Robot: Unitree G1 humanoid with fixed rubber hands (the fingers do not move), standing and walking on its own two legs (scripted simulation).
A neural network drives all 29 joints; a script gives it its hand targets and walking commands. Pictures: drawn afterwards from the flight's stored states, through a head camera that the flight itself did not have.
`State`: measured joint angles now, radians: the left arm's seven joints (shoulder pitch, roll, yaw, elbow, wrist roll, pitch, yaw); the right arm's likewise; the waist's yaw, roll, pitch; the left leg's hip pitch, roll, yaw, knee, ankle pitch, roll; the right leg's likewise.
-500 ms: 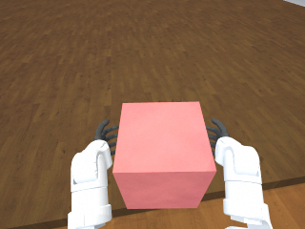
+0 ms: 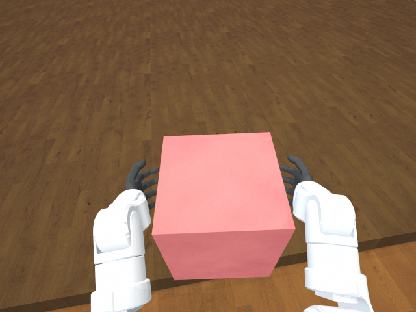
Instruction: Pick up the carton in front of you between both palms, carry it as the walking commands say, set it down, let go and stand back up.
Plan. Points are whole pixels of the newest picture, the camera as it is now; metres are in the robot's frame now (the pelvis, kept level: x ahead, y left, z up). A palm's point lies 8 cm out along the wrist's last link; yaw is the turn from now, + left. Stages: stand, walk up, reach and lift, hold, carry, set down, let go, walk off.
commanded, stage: carry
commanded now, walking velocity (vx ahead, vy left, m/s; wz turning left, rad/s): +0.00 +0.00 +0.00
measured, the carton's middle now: (219, 210) +0.33 +0.00 +0.03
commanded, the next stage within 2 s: none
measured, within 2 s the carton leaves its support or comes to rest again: neither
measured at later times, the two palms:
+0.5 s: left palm (148, 201) +0.30 +0.12 +0.12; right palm (317, 197) +0.30 -0.18 +0.11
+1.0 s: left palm (157, 207) +0.29 +0.11 +0.12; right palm (329, 201) +0.29 -0.19 +0.11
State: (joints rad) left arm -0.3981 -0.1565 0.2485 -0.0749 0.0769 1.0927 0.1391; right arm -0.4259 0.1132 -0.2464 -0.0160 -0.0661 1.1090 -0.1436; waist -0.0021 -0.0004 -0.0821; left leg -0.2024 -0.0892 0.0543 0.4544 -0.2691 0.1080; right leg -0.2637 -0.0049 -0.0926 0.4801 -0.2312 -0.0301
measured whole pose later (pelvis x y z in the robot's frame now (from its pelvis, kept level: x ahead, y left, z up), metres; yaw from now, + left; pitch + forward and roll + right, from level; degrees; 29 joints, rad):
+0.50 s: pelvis -0.01 -0.02 +0.00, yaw +0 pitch +0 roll +0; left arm -0.42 -0.15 0.25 -0.05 0.09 1.10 0.13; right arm -0.44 0.11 -0.25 0.00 -0.07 1.11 -0.15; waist -0.01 0.01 -0.09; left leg -0.22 -0.06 0.06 0.47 -0.26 0.08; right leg -0.27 0.02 -0.10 0.47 -0.21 -0.06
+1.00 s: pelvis -0.02 -0.04 +0.00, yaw +0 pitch +0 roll +0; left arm -0.42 -0.15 0.25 -0.04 0.07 1.10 0.14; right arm -0.44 0.11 -0.26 0.01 -0.07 1.12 -0.15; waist 0.00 0.01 -0.09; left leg -0.25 -0.03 0.05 0.50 -0.25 0.05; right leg -0.28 0.04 -0.12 0.45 -0.18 -0.09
